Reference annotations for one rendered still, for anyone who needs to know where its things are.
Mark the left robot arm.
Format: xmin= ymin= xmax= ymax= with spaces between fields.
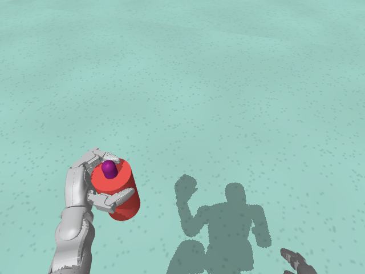
xmin=48 ymin=205 xmax=95 ymax=274

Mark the right robot hand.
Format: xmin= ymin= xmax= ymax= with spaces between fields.
xmin=280 ymin=248 xmax=317 ymax=274

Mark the bottle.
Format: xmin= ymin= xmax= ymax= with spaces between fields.
xmin=91 ymin=158 xmax=140 ymax=221

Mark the left robot hand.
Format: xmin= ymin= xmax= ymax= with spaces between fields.
xmin=64 ymin=147 xmax=135 ymax=213

